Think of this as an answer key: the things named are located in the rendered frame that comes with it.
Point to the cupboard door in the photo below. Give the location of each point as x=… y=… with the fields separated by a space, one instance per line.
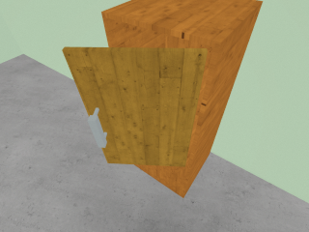
x=147 y=99

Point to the handle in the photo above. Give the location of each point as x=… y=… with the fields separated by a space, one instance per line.
x=97 y=130

